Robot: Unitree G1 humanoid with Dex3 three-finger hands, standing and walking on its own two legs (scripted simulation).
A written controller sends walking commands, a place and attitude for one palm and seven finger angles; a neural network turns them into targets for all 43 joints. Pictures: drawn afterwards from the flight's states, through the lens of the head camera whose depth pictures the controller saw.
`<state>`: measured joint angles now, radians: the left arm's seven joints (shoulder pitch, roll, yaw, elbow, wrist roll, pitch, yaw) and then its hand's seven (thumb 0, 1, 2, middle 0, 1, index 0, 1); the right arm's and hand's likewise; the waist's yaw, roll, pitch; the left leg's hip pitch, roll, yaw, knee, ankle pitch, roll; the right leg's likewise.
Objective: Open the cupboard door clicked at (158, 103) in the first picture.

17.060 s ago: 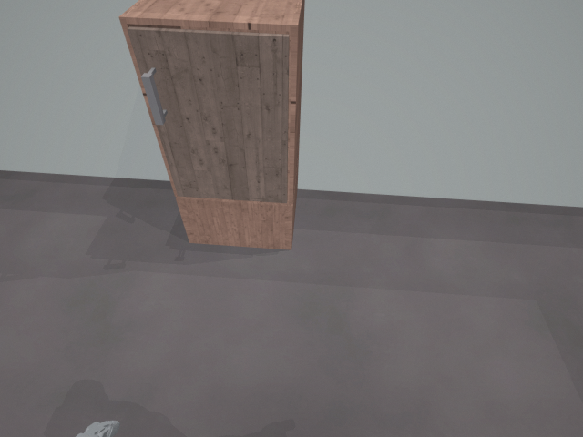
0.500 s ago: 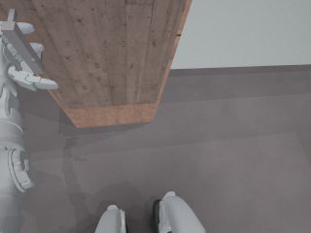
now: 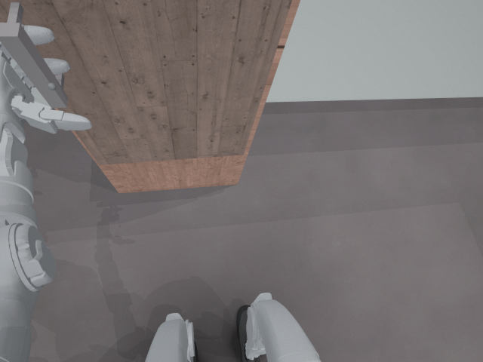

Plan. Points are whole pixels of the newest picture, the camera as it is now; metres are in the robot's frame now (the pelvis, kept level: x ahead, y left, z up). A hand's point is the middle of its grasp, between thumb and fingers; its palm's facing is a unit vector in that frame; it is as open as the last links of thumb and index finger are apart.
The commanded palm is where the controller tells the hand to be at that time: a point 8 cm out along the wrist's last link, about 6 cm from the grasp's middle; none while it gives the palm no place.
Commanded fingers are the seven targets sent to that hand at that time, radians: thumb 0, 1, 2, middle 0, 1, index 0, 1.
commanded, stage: close the thumb around the handle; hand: left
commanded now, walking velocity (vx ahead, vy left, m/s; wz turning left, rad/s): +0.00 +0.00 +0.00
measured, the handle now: (39, 60) +0.57 +0.26 +0.05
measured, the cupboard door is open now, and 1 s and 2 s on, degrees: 1 6 45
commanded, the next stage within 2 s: pull the door open along its arc in 0.58 s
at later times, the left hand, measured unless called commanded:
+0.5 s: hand (51, 87) +0.52 +0.24 +0.06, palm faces +0.03 -1.00 -0.03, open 5.8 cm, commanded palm +0.50 +0.26 +0.05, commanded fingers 0.00 0.90 0.90 -0.40 -1.35 -0.40 -1.35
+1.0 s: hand (52, 106) +0.49 +0.23 +0.06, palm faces +0.01 -1.00 -0.02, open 5.9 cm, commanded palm +0.43 +0.27 +0.05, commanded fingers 0.00 0.90 0.90 -0.40 -1.35 -0.40 -1.35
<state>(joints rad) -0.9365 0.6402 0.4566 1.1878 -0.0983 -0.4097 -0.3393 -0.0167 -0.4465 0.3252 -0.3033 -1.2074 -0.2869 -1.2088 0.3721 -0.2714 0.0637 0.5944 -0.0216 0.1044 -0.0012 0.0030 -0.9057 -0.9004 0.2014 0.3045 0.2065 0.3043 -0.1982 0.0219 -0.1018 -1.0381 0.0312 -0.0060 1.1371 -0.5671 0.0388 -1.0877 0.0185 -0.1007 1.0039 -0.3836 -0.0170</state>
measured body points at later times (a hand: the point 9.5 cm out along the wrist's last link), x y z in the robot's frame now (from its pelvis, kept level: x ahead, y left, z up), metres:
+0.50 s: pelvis +0.00 +0.01 +0.00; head +0.17 +0.04 +0.42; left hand +0.51 +0.29 +0.06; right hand +0.00 -0.26 -0.10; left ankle -0.03 +0.09 -0.65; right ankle +0.04 -0.12 -0.65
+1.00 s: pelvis +0.01 +0.00 +0.01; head +0.16 +0.03 +0.44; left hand +0.48 +0.28 +0.06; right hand +0.02 -0.26 -0.09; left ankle -0.03 +0.09 -0.65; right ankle +0.04 -0.12 -0.65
